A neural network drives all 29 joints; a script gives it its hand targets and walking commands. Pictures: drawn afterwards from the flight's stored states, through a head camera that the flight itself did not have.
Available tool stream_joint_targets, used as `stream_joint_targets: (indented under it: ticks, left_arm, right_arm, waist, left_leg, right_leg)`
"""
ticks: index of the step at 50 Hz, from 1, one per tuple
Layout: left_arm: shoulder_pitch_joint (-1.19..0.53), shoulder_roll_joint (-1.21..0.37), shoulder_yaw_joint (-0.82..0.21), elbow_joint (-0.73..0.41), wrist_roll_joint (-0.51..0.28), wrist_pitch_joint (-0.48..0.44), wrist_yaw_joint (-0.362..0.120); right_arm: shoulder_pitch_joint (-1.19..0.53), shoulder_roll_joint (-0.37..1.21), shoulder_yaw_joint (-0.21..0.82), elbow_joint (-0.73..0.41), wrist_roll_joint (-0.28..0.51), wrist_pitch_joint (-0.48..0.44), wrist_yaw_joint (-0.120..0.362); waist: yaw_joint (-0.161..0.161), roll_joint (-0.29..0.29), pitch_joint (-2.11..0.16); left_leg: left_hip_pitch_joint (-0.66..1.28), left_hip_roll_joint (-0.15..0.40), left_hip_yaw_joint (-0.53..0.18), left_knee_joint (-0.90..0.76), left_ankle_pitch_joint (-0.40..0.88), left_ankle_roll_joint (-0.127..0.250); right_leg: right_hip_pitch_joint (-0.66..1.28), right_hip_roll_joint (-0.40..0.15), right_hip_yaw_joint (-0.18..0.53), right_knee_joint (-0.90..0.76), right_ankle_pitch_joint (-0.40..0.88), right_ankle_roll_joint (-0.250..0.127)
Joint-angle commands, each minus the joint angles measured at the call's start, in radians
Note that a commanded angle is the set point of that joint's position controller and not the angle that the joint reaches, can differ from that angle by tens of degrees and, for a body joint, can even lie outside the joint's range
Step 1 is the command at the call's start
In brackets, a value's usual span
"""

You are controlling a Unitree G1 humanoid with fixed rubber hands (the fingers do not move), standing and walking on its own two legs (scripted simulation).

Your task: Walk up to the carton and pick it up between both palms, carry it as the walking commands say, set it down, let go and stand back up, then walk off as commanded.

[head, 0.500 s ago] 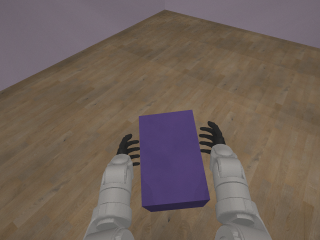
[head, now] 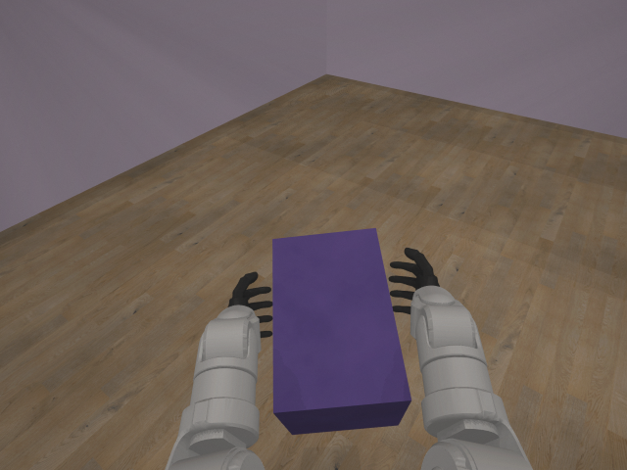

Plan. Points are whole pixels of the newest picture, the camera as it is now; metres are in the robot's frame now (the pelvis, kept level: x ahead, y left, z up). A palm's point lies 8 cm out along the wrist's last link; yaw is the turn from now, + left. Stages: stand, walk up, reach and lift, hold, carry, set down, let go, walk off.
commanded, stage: reach and lift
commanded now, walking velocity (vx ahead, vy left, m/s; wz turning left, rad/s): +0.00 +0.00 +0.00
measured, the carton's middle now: (334, 330) +0.35 -0.02 -0.02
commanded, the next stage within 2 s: hold in 1.14 s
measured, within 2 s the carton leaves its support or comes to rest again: neither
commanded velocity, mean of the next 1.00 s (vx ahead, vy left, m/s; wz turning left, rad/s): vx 0.00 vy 0.00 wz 0.00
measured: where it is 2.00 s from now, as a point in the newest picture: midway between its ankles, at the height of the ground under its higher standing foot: outside the picture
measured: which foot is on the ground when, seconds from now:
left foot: down 0.00-1.00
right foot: down 0.00-1.00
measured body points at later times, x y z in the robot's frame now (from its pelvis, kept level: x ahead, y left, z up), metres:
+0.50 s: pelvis +0.01 +0.00 +0.00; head -0.03 +0.01 +0.45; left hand +0.34 +0.13 +0.05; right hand +0.35 -0.12 +0.08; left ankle +0.04 +0.12 -0.73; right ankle +0.05 -0.14 -0.73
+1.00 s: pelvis +0.00 +0.00 +0.00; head -0.05 +0.01 +0.45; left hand +0.33 +0.13 +0.05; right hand +0.34 -0.12 +0.08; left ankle +0.04 +0.12 -0.73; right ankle +0.05 -0.14 -0.73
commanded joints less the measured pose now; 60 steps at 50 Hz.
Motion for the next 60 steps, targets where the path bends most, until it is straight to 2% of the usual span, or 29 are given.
stream_joint_targets:
  ticks: [1, 2, 4, 5, 7, 8, 12, 17, 20, 21, 22, 24, 32, 33, 34, 35, 36, 39, 40, 43, 45, 47, 52, 53, 56, 57, 58, 59, 60]
  left_arm:
    - [-0.868, -0.967, -0.512, -0.074, -0.275, -0.103, -0.285]
    - [-0.846, -0.978, -0.538, -0.100, -0.295, -0.105, -0.282]
    - [-0.904, -1.006, -0.564, -0.183, -0.312, -0.098, -0.276]
    - [-0.856, -0.960, -0.544, -0.144, -0.302, -0.104, -0.269]
    - [-0.809, -0.984, -0.565, -0.127, -0.293, -0.091, -0.269]
    - [-0.704, -1.023, -0.574, -0.080, -0.278, -0.066, -0.267]
    - [-0.684, -1.035, -0.617, -0.177, -0.323, -0.074, -0.258]
    - [-0.632, -1.003, -0.547, -0.072, -0.297, -0.038, -0.256]
    - [-0.681, -1.017, -0.587, -0.156, -0.301, -0.059, -0.248]
    - [-0.641, -0.999, -0.578, -0.164, -0.296, -0.064, -0.249]
    - [-0.675, -1.083, -0.655, -0.226, -0.333, -0.058, -0.247]
    - [-0.666, -1.020, -0.641, -0.233, -0.320, -0.058, -0.240]
    - [-0.630, -1.010, -0.584, -0.146, -0.283, -0.052, -0.251]
    - [-0.574, -0.937, -0.501, -0.064, -0.227, -0.044, -0.242]
    - [-0.526, -0.988, -0.513, -0.016, -0.241, -0.030, -0.253]
    - [-0.578, -0.967, -0.516, -0.061, -0.259, -0.050, -0.256]
    - [-0.645, -0.988, -0.541, -0.088, -0.281, -0.059, -0.251]
    - [-0.662, -1.020, -0.613, -0.184, -0.314, -0.052, -0.254]
    - [-0.681, -0.982, -0.607, -0.270, -0.321, -0.071, -0.244]
    - [-0.666, -0.982, -0.588, -0.194, -0.314, -0.052, -0.251]
    - [-0.504, -0.993, -0.519, -0.030, -0.259, -0.032, -0.260]
    - [-0.552, -0.996, -0.581, -0.146, -0.276, -0.044, -0.256]
    - [-0.630, -1.006, -0.592, -0.179, -0.321, -0.044, -0.267]
    - [-0.629, -0.986, -0.585, -0.207, -0.304, -0.053, -0.259]
    - [-0.630, -0.965, -0.589, -0.171, -0.317, -0.039, -0.263]
    - [-0.612, -0.975, -0.583, -0.176, -0.273, -0.036, -0.258]
    - [-0.585, -0.978, -0.586, -0.147, -0.303, -0.039, -0.262]
    - [-0.539, -1.003, -0.613, -0.156, -0.307, -0.044, -0.264]
    - [-0.562, -0.967, -0.594, -0.131, -0.312, -0.037, -0.262]
  right_arm:
    - [-0.500, 1.094, 0.490, 0.192, 0.282, 0.022, 0.276]
    - [-0.492, 1.127, 0.508, 0.182, 0.291, 0.028, 0.263]
    - [-0.478, 1.088, 0.483, 0.189, 0.289, 0.016, 0.282]
    - [-0.486, 1.118, 0.519, 0.213, 0.298, 0.026, 0.280]
    - [-0.454, 1.103, 0.520, 0.210, 0.296, 0.028, 0.279]
    - [-0.490, 1.080, 0.513, 0.104, 0.303, 0.016, 0.273]
    - [-0.358, 1.066, 0.545, 0.114, 0.315, 0.024, 0.265]
    - [-0.334, 1.007, 0.467, 0.171, 0.265, 0.041, 0.267]
    - [-0.322, 0.995, 0.482, 0.138, 0.255, 0.025, 0.265]
    - [-0.370, 1.038, 0.541, 0.057, 0.288, 0.018, 0.273]
    - [-0.242, 1.013, 0.528, 0.100, 0.289, 0.027, 0.266]
    - [-0.301, 1.047, 0.545, 0.088, 0.305, 0.026, 0.268]
    - [-0.339, 1.010, 0.485, 0.094, 0.272, 0.022, 0.268]
    - [-0.315, 1.029, 0.473, 0.176, 0.254, 0.040, 0.271]
    - [-0.342, 0.988, 0.462, 0.138, 0.268, 0.021, 0.261]
    - [-0.387, 1.043, 0.515, 0.091, 0.297, 0.022, 0.267]
    - [-0.403, 1.059, 0.509, 0.114, 0.276, 0.018, 0.272]
    - [-0.291, 1.013, 0.500, 0.101, 0.285, 0.024, 0.264]
    - [-0.253, 1.051, 0.518, 0.112, 0.279, 0.030, 0.267]
    - [-0.282, 1.023, 0.480, 0.140, 0.261, 0.033, 0.260]
    - [-0.333, 1.026, 0.501, 0.065, 0.279, 0.025, 0.258]
    - [-0.276, 1.016, 0.485, 0.083, 0.260, 0.022, 0.261]
    - [-0.270, 1.005, 0.473, 0.090, 0.269, 0.034, 0.265]
    - [-0.340, 1.066, 0.540, 0.053, 0.300, 0.034, 0.268]
    - [-0.239, 1.018, 0.477, 0.151, 0.282, 0.045, 0.264]
    - [-0.302, 1.043, 0.473, 0.111, 0.270, 0.036, 0.261]
    - [-0.222, 1.012, 0.483, 0.129, 0.265, 0.042, 0.261]
    - [-0.330, 1.056, 0.571, 0.019, 0.323, 0.028, 0.258]
    - [-0.264, 1.034, 0.522, 0.107, 0.303, 0.050, 0.265]
  waist:
    - [0.071, 0.015, -0.232]
    - [0.065, -0.058, -0.241]
    - [0.015, 0.030, -0.237]
    - [0.083, -0.034, -0.256]
    - [0.097, 0.011, -0.322]
    - [0.047, 0.045, -0.299]
    - [0.053, 0.035, -0.345]
    - [0.031, 0.040, -0.132]
    - [0.014, 0.062, -0.263]
    - [0.056, 0.047, -0.321]
    - [-0.013, 0.069, -0.360]
    - [0.036, 0.072, -0.330]
    - [0.029, 0.071, -0.215]
    - [0.105, 0.032, -0.155]
    - [0.045, 0.064, -0.161]
    - [0.107, 0.034, -0.180]
    - [0.057, -0.024, -0.232]
    - [0.035, 0.088, -0.275]
    - [0.037, 0.029, -0.290]
    - [0.021, -0.007, -0.204]
    - [0.070, 0.019, -0.176]
    - [0.044, 0.073, -0.267]
    - [0.000, 0.013, -0.183]
    - [0.078, 0.027, -0.213]
    - [0.020, 0.018, -0.162]
    - [0.061, 0.088, -0.217]
    - [0.006, -0.004, -0.226]
    - [0.088, 0.069, -0.302]
    - [0.055, -0.025, -0.208]
  left_leg:
    - [0.078, -0.069, 0.038, -0.146, -0.112, 0.011]
    - [0.093, -0.077, 0.031, -0.130, -0.050, 0.023]
    - [0.093, -0.065, 0.021, -0.142, -0.085, 0.001]
    - [0.096, -0.065, 0.022, -0.139, -0.071, 0.013]
    - [0.141, -0.082, 0.033, -0.155, 0.034, -0.003]
    - [0.161, -0.073, 0.021, -0.153, 0.038, -0.011]
    - [0.208, -0.066, 0.000, -0.137, 0.218, -0.025]
    - [0.082, -0.064, 0.012, -0.193, 0.020, -0.017]
    - [0.129, -0.067, -0.008, -0.172, 0.145, -0.032]
    - [0.167, -0.080, 0.015, -0.161, 0.198, -0.034]
    - [0.234, -0.045, -0.014, -0.160, 0.246, -0.048]
    - [0.199, -0.059, -0.005, -0.172, 0.219, -0.060]
    - [0.152, -0.065, 0.002, -0.191, 0.090, -0.041]
    - [0.101, -0.076, 0.026, -0.213, 0.036, -0.026]
    - [0.110, -0.060, 0.016, -0.211, 0.019, -0.024]
    - [0.095, -0.066, 0.024, -0.207, 0.016, -0.011]
    - [0.131, -0.078, 0.023, -0.194, 0.030, -0.008]
    - [0.173, -0.066, 0.008, -0.183, 0.133, -0.041]
    - [0.202, -0.062, -0.004, -0.178, 0.176, -0.033]
    - [0.167, -0.066, 0.003, -0.196, 0.028, -0.030]
    - [0.129, -0.072, 0.011, -0.204, 0.013, -0.018]
    - [0.175, -0.071, 0.003, -0.196, 0.159, -0.045]
    - [0.178, -0.057, 0.007, -0.201, 0.013, -0.031]
    - [0.143, -0.069, 0.016, -0.183, 0.041, -0.020]
    - [0.142, -0.051, 0.002, -0.199, 0.004, -0.023]
    - [0.145, -0.069, 0.011, -0.203, 0.012, -0.035]
    - [0.185, -0.062, -0.006, -0.197, 0.049, -0.028]
    - [0.153, -0.074, 0.017, -0.197, 0.074, -0.026]
    - [0.146, -0.061, -0.004, -0.204, 0.070, -0.024]
  right_leg:
    - [0.100, 0.013, 0.003, -0.111, -0.151, -0.013]
    - [0.119, 0.020, 0.004, -0.101, -0.067, -0.001]
    - [0.094, 0.034, -0.025, -0.075, -0.066, -0.011]
    - [0.144, 0.023, -0.009, -0.094, -0.086, -0.010]
    - [0.177, 0.035, -0.026, -0.080, 0.058, -0.008]
    - [0.140, 0.049, -0.042, -0.073, 0.043, -0.019]
    - [0.196, 0.055, -0.034, -0.042, 0.264, -0.007]
    - [0.169, 0.045, -0.039, -0.092, 0.055, -0.009]
    - [0.216, 0.057, -0.037, -0.070, 0.164, -0.015]
    - [0.194, 0.059, -0.038, -0.056, 0.230, -0.003]
    - [0.203, 0.066, -0.034, -0.071, 0.224, -0.013]
    - [0.214, 0.068, -0.027, -0.067, 0.210, -0.013]
    - [0.159, 0.059, -0.027, -0.078, 0.111, -0.016]
    - [0.174, 0.056, -0.040, -0.092, 0.067, -0.010]
    - [0.174, 0.056, -0.043, -0.087, 0.050, -0.016]
    - [0.209, 0.052, -0.036, -0.070, 0.056, -0.005]
    - [0.177, 0.054, -0.041, -0.086, 0.050, -0.004]
    - [0.214, 0.055, -0.034, -0.077, 0.142, -0.025]
    - [0.229, 0.064, -0.031, -0.075, 0.202, -0.015]
    - [0.179, 0.049, -0.026, -0.103, 0.046, -0.019]
    - [0.161, 0.056, -0.033, -0.095, 0.042, -0.020]
    - [0.228, 0.062, -0.030, -0.085, 0.183, -0.025]
    - [0.163, 0.063, -0.036, -0.096, 0.027, -0.022]
    - [0.197, 0.057, -0.035, -0.085, 0.041, -0.011]
    - [0.167, 0.051, -0.034, -0.090, 0.033, -0.016]
    - [0.200, 0.054, -0.035, -0.092, 0.043, -0.029]
    - [0.173, 0.056, -0.030, -0.094, 0.073, -0.022]
    - [0.231, 0.061, -0.035, -0.083, 0.095, -0.019]
    - [0.195, 0.065, -0.035, -0.094, 0.082, -0.019]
